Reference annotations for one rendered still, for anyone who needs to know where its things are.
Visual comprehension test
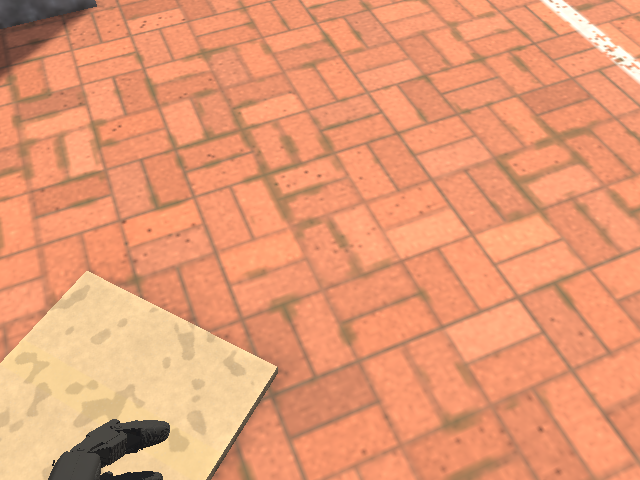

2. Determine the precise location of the left robot hand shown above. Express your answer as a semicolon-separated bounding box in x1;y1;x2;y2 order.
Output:
48;419;170;480

